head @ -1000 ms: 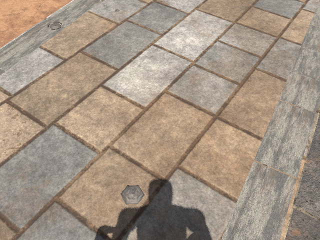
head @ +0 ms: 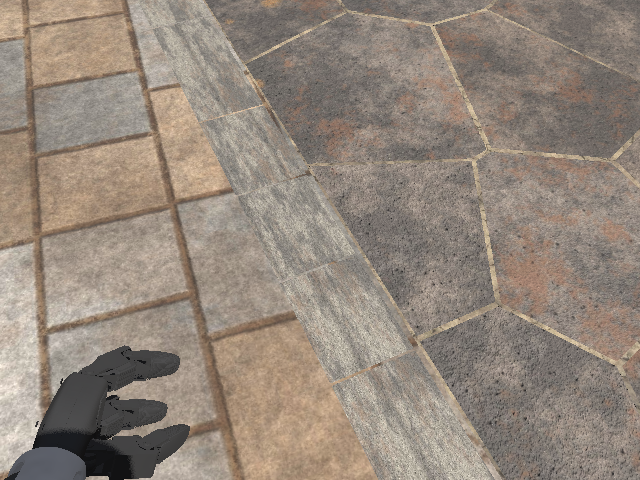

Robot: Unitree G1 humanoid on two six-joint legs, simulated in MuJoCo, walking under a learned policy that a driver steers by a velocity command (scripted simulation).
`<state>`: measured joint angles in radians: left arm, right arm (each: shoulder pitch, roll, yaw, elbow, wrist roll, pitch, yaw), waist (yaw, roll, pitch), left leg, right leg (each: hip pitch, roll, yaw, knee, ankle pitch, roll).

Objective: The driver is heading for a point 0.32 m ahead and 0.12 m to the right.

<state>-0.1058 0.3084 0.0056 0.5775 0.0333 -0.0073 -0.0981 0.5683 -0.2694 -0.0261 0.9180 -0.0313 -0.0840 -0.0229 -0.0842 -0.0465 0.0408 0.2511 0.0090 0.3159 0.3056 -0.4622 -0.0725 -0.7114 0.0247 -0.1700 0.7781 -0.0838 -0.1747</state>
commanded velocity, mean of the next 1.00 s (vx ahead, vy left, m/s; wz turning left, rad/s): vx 0.22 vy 0.00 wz -0.35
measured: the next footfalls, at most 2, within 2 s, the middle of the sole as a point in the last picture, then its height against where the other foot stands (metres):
right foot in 0.04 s outside the picture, level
left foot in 0.42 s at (269, 434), level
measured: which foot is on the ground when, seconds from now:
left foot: down 0.00-0.04, up 0.06-0.40, down 0.42-1.00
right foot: up 0.00-0.02, down 0.04-0.42, up 0.44-0.72, down 0.74-1.00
